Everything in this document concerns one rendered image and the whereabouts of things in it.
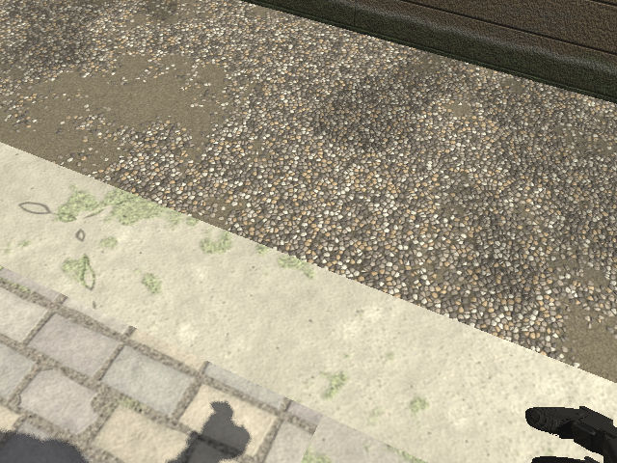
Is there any right robot hand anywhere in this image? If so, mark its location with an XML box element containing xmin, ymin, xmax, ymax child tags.
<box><xmin>525</xmin><ymin>406</ymin><xmax>617</xmax><ymax>463</ymax></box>

